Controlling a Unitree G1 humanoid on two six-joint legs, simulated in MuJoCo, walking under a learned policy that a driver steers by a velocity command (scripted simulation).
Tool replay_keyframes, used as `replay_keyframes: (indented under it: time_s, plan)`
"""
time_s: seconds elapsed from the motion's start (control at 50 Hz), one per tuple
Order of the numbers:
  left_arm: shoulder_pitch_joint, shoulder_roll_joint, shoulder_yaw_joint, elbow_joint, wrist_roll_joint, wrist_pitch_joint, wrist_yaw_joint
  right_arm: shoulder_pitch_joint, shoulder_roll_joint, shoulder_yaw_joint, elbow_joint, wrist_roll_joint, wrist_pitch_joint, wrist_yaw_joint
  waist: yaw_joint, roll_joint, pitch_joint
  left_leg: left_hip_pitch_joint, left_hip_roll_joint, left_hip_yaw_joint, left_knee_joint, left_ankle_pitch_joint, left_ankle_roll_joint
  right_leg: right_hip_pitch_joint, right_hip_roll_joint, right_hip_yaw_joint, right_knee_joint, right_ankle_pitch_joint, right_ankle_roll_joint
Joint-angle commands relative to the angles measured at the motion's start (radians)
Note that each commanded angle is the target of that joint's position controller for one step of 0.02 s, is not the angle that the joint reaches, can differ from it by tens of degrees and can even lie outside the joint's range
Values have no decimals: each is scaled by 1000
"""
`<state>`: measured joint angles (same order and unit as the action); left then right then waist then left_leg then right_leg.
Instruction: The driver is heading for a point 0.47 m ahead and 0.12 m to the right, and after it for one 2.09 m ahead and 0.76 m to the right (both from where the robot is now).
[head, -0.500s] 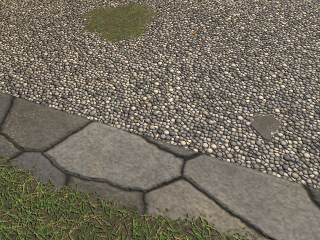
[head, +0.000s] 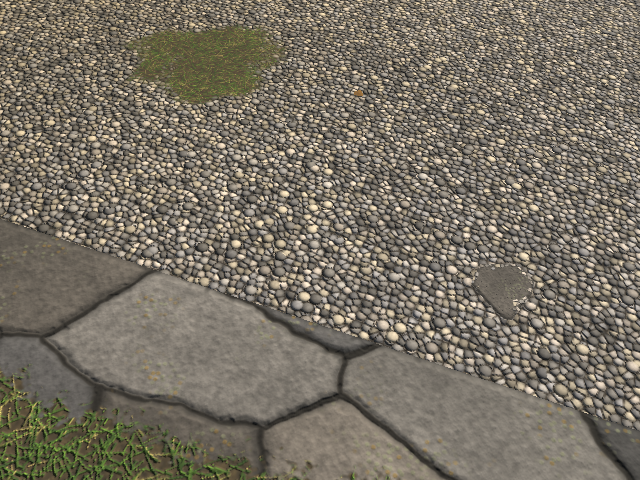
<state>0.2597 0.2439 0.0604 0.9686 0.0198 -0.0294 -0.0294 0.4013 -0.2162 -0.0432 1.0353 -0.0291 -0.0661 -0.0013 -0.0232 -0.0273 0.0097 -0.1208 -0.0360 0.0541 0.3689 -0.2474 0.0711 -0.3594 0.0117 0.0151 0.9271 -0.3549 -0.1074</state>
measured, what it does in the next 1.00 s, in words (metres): walks ahead, turning right: right foot, then left foot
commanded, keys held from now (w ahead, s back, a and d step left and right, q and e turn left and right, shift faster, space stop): w+e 0.78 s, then w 0.22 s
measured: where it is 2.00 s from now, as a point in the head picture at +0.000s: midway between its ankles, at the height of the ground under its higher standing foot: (486, 324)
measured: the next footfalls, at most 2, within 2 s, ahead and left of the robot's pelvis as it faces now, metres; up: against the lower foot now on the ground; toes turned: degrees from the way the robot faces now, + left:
right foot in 0.38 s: +0.34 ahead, -0.10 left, +0.00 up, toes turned -16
left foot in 0.92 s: +0.71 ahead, -0.10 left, +0.00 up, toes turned -30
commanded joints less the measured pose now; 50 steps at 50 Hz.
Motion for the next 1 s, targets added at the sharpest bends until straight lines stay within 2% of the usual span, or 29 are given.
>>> replay_keyframes:
  time_s: [0.02,0.1,0.16,0.24,0.3,0.32,0.34,0.36,0.38,0.4,0.42,0.44,0.46,0.48,0.5,0.54,0.6,0.68,0.72,0.82,0.84,0.86,0.88,0.9,0.92,0.94,0.96,0.98,1.0]
  plan:
    - [-49,57,7,-50,10,-19,-18,13,-107,-11,-38,6,-34,-14,14,84,83,157,267,-279,-292,-80,64,-327,-53,45,110,131,15]
    - [-134,29,-1,-77,9,1,-18,113,-76,2,2,8,-45,-17,-8,86,98,184,250,-111,-266,222,54,-419,-56,12,128,213,51]
    - [-238,13,-13,-125,10,1,-20,110,-66,10,3,5,-45,-20,-17,96,135,148,231,-16,-264,378,52,-419,-50,-41,-5,273,66]
    - [-338,-5,-33,-181,10,0,-28,126,-82,11,17,9,-45,-30,-30,108,155,154,241,76,-240,563,42,-308,-35,-149,-229,311,31]
    - [-257,24,-21,-173,11,-3,-19,106,-119,3,19,11,-42,-40,23,134,89,230,260,133,-67,1009,23,-156,41,-207,-294,246,-37]
    - [-166,42,-11,-148,13,-4,-15,87,-135,-2,13,8,-36,-45,68,147,36,242,270,148,66,1133,21,-72,71,-215,-290,204,-62]
    - [-40,68,4,-109,14,-7,-11,63,-152,-9,0,5,-27,-45,119,157,-36,224,281,148,238,1150,25,53,93,-203,-306,173,-91]
    - [100,101,24,-66,21,-12,-5,36,-166,-15,-17,9,-22,-40,186,138,-108,127,265,156,465,994,18,244,97,-160,-388,188,-125]
    - [196,181,54,-53,28,-10,10,29,-138,-12,-51,11,-24,-29,216,24,-191,-86,204,163,802,539,2,447,-96,101,-433,60,-189]
    - [121,258,71,-86,18,2,11,68,-48,-2,-118,25,-31,-9,108,-196,-275,-489,-28,46,1158,-275,-46,678,-359,708,-573,100,-360]
    - [106,243,73,-84,-11,13,16,-48,-125,-14,-152,15,-43,-4,139,-45,-234,-608,22,-114,1186,-183,-31,637,-342,702,-660,53,-354]
    - [53,188,59,-85,-13,11,25,-104,-126,-13,-178,19,-56,-1,109,0,-106,-636,75,-113,1119,-96,-24,510,-327,567,-679,88,-316]
    - [20,134,46,-86,-9,6,27,-102,-124,-14,-175,18,-63,-4,62,87,-24,-582,112,-105,1019,-53,-27,362,-286,469,-702,209,-268]
    - [-8,111,38,-90,-8,-3,31,-111,-114,-15,-180,3,-50,-6,25,109,7,-517,136,-112,946,-51,-41,259,-229,390,-705,309,-233]
    - [-20,99,32,-94,-9,-11,36,-87,-95,-11,-181,-11,-28,-3,-4,93,5,-459,146,-113,898,-55,-58,197,-188,327,-712,366,-216]
    - [14,114,32,-91,-16,-31,36,-92,-80,-9,-199,-23,9,5,-16,64,1,-442,153,-93,819,-58,-87,153,-145,271,-716,433,-210]
    - [81,147,38,-94,-21,-38,35,-215,-86,-7,-258,-24,33,11,13,23,37,-516,159,-62,677,58,-122,139,-108,252,-738,439,-179]
    - [187,148,38,-98,-21,-29,33,-367,-99,-5,-321,-18,37,16,79,-11,34,-602,133,-59,511,209,-130,254,-96,278,-705,533,-117]
    - [228,149,37,-101,-24,-25,39,-421,-104,-2,-346,-11,37,20,101,-16,22,-624,114,-61,449,239,-123,323,-96,294,-674,583,-109]
    - [278,162,34,-117,-10,-14,54,-556,-100,17,-418,-6,18,37,142,-38,43,-603,49,-36,256,226,-89,434,-113,331,-617,720,-110]
    - [271,161,32,-120,-7,-14,58,-544,-104,18,-422,-2,12,39,134,-51,41,-542,41,-36,214,223,-74,429,-122,329,-612,740,-99]
    - [246,162,30,-124,-6,-16,61,-494,-112,15,-413,2,7,37,103,-65,34,-435,30,-38,167,209,-53,401,-124,321,-596,771,-82]
    - [228,175,30,-126,-4,-22,62,-414,-137,5,-389,2,2,28,68,-75,10,-318,7,-37,145,169,-31,391,-127,314,-546,881,-63]
    - [220,192,32,-125,-4,-28,59,-283,-167,-9,-352,2,0,19,14,-74,-48,-178,-24,-24,154,120,-13,389,-108,291,-430,1012,-48]
    - [193,196,32,-131,-10,-36,54,-131,-190,-19,-320,1,-10,6,-73,-46,-119,12,26,-66,102,152,19,320,-76,250,-240,955,-28]
    - [213,128,15,-166,-13,-42,45,32,-258,-32,-311,-15,-15,-11,-111,77,-277,246,257,-321,101,15,65,187,-20,193,58,601,-8]
    - [383,83,13,-148,-46,-37,39,36,-317,-53,-289,-17,-4,-6,-22,320,-359,437,463,-782,1,7,212,-115,159,99,358,-177,37]
    - [338,155,20,-121,-4,-32,43,-17,-223,-40,-299,15,10,8,-18,160,-242,334,422,-814,-42,-87,201,-223,89,139,431,-128,25]
    - [222,158,22,-146,-7,-34,36,-111,-160,-25,-317,14,11,11,-8,79,-96,176,383,-632,-65,-9,186,-226,62,142,403,-22,31]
